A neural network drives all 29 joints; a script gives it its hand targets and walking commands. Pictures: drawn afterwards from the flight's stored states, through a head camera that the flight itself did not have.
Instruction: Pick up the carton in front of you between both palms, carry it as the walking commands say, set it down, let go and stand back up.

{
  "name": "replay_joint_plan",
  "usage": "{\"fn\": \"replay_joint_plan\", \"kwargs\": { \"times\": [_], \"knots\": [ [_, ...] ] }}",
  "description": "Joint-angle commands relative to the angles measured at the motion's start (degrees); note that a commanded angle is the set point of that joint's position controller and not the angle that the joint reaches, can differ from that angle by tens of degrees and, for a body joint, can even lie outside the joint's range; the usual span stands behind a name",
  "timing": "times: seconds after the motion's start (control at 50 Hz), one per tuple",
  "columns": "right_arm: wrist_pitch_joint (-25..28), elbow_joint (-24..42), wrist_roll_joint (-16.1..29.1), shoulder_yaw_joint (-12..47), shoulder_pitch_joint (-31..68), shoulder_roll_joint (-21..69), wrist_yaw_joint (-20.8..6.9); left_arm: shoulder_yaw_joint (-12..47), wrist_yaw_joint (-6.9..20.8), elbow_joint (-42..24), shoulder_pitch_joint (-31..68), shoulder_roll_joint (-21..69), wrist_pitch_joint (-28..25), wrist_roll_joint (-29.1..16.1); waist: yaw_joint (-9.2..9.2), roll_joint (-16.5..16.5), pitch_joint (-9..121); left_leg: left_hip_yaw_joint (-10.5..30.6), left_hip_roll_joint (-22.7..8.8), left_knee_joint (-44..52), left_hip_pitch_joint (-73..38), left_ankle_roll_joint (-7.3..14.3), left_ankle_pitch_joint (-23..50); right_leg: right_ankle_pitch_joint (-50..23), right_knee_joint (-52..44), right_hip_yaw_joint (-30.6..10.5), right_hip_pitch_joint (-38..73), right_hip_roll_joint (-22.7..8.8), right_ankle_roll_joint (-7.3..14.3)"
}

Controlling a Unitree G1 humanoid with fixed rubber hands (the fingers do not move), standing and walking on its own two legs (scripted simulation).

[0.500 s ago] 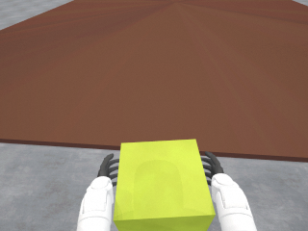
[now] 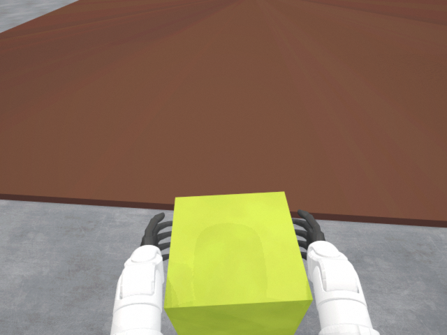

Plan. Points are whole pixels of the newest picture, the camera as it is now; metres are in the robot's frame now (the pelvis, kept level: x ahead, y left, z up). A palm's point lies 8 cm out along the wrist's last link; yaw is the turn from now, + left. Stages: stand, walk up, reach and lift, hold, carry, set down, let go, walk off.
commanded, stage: reach and lift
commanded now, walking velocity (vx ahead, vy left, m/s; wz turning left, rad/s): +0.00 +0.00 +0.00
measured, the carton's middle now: (233, 273) +0.29 +0.00 -0.04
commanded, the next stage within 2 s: hold in 0.42 s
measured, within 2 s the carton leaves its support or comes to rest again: neither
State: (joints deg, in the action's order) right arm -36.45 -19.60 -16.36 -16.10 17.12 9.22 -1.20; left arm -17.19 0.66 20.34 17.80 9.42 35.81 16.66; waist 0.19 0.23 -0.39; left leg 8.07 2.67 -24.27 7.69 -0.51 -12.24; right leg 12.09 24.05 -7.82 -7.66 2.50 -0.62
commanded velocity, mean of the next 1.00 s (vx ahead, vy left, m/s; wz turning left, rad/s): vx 0.00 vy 0.00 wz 0.00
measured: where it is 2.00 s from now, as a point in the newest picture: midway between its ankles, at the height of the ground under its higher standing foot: outside the picture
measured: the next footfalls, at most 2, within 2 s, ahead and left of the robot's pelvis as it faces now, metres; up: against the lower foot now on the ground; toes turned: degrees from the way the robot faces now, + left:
none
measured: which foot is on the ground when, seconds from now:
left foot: down 0.00-1.00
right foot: down 0.00-1.00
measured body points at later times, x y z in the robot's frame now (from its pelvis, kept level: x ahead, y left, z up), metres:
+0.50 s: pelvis +0.01 +0.00 +0.00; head -0.03 +0.00 +0.45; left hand +0.31 +0.15 +0.04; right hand +0.31 -0.15 +0.04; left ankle +0.02 +0.13 -0.74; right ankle +0.02 -0.13 -0.74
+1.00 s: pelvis +0.00 +0.00 +0.00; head -0.04 +0.00 +0.45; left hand +0.30 +0.15 +0.05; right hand +0.30 -0.15 +0.05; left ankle +0.02 +0.13 -0.74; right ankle +0.02 -0.13 -0.74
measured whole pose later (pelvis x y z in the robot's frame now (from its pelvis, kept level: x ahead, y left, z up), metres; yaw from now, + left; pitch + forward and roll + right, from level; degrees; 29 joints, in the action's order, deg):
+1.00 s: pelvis +0.00 +0.00 +0.00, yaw +0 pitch -7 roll +0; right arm -43.3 -13.7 -15.6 -14.1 16.5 9.0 -1.2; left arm -15.2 0.8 14.3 17.1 9.2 42.7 16.0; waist 0.0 0.2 -1.3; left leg 7.5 2.4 -21.2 2.7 -0.4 -11.0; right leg 11.0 21.2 -7.5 -2.8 2.2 -0.5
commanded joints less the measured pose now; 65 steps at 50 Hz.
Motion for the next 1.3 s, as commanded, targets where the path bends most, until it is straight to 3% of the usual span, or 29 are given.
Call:
{"fn": "replay_joint_plan", "kwargs": {
  "times": [0.0, 0.18, 0.38, 0.5, 0.62, 0.82, 1.28],
  "knots": [
    [0.92, 0.61, 12.64, 31.33, 27.24, 52.89, -12.57, 32.16, 13.28, 0.58, 25.87, 53.39, -0.10, -13.15, -0.06, -0.05, 13.96, -4.02, 2.70, 4.10, -3.87, -0.59, 9.26, -8.81, -3.91, 4.10, 4.44, 2.85, -0.05],
    [-0.47, 4.19, 13.58, 32.59, 23.41, 52.21, -12.14, 33.41, 12.99, -3.09, 22.15, 52.50, 1.30, -14.09, -0.05, -0.06, 13.80, -3.86, 2.97, 4.90, -5.57, -0.76, 13.46, -13.28, -4.73, 3.79, 6.36, 3.01, -0.35],
    [-1.90, 6.63, 14.22, 33.55, 22.87, 51.83, -11.96, 34.24, 12.98, -5.35, 21.45, 52.01, 2.70, -14.62, -0.14, -0.23, 12.84, -3.79, 3.03, 5.52, -5.91, -0.69, 13.25, -13.55, -5.24, 3.69, 7.12, 3.03, -0.45],
    [-4.02, 11.37, 16.27, 37.06, 22.82, 51.53, -11.59, 37.41, 12.60, -10.23, 21.31, 51.75, 4.87, -16.64, -0.17, -0.15, 14.67, -3.45, 2.99, 6.08, -7.89, -0.86, 15.76, -16.21, -5.71, 3.57, 9.03, 3.04, -0.61],
    [-6.03, 8.59, 14.37, 33.51, 23.02, 49.17, -11.48, 34.14, 12.43, -7.66, 21.72, 49.32, 6.79, -14.79, -0.09, -0.17, 7.85, -4.05, 2.74, 7.52, -5.57, -0.51, 7.43, -7.35, -7.35, 3.79, 6.75, 2.84, -0.24],
    [-5.48, 7.37, 14.60, 33.51, 27.98, 50.68, -12.17, 34.08, 12.91, -6.44, 26.56, 51.13, 6.31, -14.81, -0.13, 0.03, 9.92, -4.22, 2.54, 6.79, -5.56, -0.35, 5.12, -4.83, -6.50, 4.04, 6.29, 2.65, -0.13],
    [-5.74, 8.99, 14.81, 33.81, 24.75, 50.30, -11.83, 34.16, 12.61, -8.12, 23.43, 50.50, 6.55, -15.16, -0.14, -0.18, 11.06, -3.97, 2.79, 6.92, -7.20, -0.62, 10.82, -10.52, -6.60, 3.70, 7.95, 2.81, -0.37]
  ]
}}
